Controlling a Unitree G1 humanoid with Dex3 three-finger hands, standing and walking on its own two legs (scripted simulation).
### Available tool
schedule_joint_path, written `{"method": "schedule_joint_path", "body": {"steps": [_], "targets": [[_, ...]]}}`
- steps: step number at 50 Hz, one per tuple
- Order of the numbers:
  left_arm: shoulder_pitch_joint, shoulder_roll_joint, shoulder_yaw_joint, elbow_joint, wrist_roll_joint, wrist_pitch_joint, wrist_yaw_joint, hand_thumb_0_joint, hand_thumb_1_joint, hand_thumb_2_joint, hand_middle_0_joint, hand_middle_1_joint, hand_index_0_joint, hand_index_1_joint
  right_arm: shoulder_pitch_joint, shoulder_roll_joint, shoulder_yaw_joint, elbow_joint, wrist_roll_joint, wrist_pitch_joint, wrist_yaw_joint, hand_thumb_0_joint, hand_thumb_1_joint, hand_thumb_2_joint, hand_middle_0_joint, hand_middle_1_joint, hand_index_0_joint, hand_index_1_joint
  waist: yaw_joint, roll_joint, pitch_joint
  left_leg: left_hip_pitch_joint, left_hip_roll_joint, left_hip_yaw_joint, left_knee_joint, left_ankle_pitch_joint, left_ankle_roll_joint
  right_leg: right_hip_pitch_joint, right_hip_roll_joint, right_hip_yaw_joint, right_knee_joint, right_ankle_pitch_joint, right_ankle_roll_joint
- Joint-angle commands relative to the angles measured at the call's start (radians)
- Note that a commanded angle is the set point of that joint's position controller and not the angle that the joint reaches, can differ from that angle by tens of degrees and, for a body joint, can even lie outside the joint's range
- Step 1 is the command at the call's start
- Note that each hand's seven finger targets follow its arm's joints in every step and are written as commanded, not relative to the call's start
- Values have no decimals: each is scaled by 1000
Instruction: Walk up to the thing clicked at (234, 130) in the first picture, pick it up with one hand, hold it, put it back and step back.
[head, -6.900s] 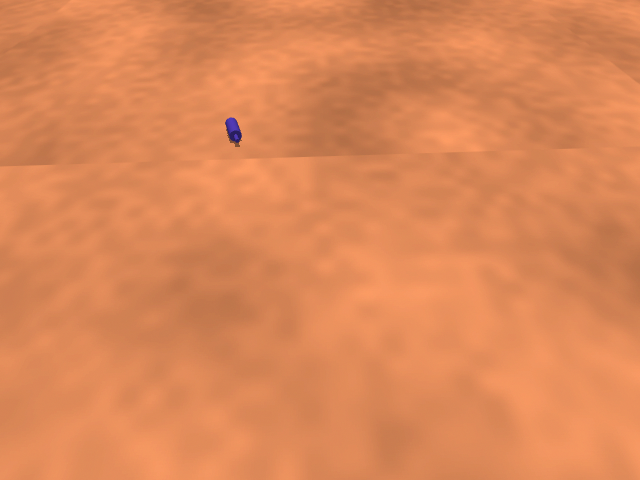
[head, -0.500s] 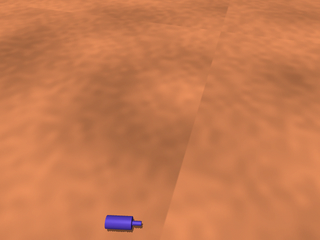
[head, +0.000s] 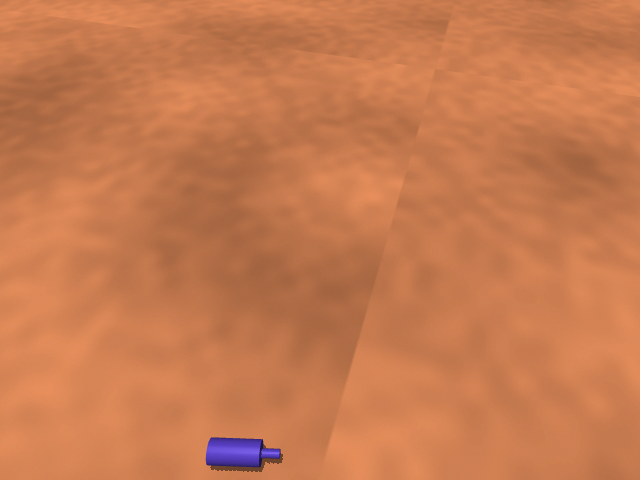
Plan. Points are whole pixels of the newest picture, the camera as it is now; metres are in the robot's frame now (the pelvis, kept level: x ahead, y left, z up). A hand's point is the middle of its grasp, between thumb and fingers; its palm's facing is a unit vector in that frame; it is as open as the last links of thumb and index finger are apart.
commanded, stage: walk up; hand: left
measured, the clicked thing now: (244, 452) +0.36 +0.23 -0.75
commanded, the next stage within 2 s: stand in 0.16 s
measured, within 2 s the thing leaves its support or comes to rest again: neither
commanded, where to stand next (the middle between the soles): +0.06 -0.02 m, yaw +3 degrees
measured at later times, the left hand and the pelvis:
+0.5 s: hand out of the picture +0.09 +0.25 -0.16, palm faces -0.02 -0.94 -0.33, open 7.4 cm; pelvis +0.02 +0.00 +0.00, yaw +1 degrees
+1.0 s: hand out of the picture +0.13 +0.24 -0.15, palm faces -0.02 -0.94 -0.34, open 7.4 cm; pelvis +0.04 -0.01 +0.00, yaw +1 degrees
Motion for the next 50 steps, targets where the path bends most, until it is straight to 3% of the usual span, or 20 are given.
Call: {"method": "schedule_joint_path", "body": {"steps": [1,7,8,11,14,22,24,33,34,39,46,50], "targets": [[-43,197,29,-55,-4,-23,18,0,900,900,-200,-300,-200,-300,-61,-217,-43,-70,3,-22,-15,0,-900,-900,200,300,200,300,7,2,-114,51,117,-110,-69,49,20,8,-99,76,-62,65,-35],[-41,200,31,-55,2,-25,21,0,900,900,-200,-300,-200,-300,-56,-213,-44,-69,3,-15,-13,0,-900,-900,200,300,200,300,0,-2,-107,56,114,-108,-65,15,19,-1,-100,77,-79,31,-35],[-43,213,28,-67,7,-32,24,0,900,900,-200,-300,-200,-300,-50,-214,-46,-69,-12,-9,-12,0,-900,-900,200,300,200,300,-5,18,-112,47,111,-106,-74,1,15,10,-108,83,-76,13,-37],[-20,207,25,-64,8,-34,25,0,900,900,-200,-300,-200,-300,-50,-218,-48,-68,-10,-6,-9,0,-900,-900,200,300,200,300,1,26,-75,22,106,-115,-93,-89,17,-19,-101,82,-83,-48,-35],[-21,207,24,-71,7,-36,27,0,900,900,-200,-300,-200,-300,-50,-214,-48,-73,-9,-5,-7,0,-900,-900,200,300,200,300,0,12,-79,18,106,-120,-92,-83,21,-15,-104,80,-82,-49,-35],[-22,212,22,-84,5,-41,28,0,900,900,-200,-300,-200,-300,-42,-210,-46,-73,-9,-7,-5,0,-900,-900,200,300,200,300,-2,5,-88,23,103,-116,-84,-2,16,9,-108,76,-72,0,-38],[-12,207,19,-86,6,-44,30,0,900,900,-200,-300,-200,-300,-58,-217,-49,-77,-9,-9,-5,0,-900,-900,200,300,200,300,4,9,-119,66,115,-118,-64,100,20,22,-111,68,-60,76,-37],[-13,208,20,-82,2,-37,31,0,900,900,-200,-300,-200,-300,-46,-224,-46,-64,-4,-9,-11,0,-900,-900,200,300,200,300,2,14,-126,79,113,-105,-64,131,15,50,-113,63,-59,129,-36],[-12,215,21,-83,3,-39,32,0,900,900,-200,-300,-200,-300,-47,-218,-46,-64,-6,-10,-11,0,-900,-900,200,300,200,300,4,2,-140,97,118,-105,-58,181,16,59,-115,61,-47,170,-39],[-16,209,21,-79,2,-36,33,0,900,900,-200,-300,-200,-300,-56,-218,-43,-65,-3,-7,-12,0,-900,-900,200,300,200,300,3,-4,-113,94,114,-103,-65,160,12,47,-110,55,-62,154,-32],[-16,212,24,-81,2,-38,36,0,900,900,-200,-300,-200,-300,-53,-218,-46,-66,-3,-8,-15,0,-900,-900,200,300,200,300,3,-3,-143,128,124,-96,-52,253,13,77,-116,52,-51,250,-33],[-24,214,23,-85,3,-37,36,0,900,900,-200,-300,-200,-300,-54,-218,-44,-67,-4,-7,-16,0,-900,-900,200,300,200,300,1,15,-132,115,117,-88,-59,206,10,77,-117,55,-67,218,-32]]}}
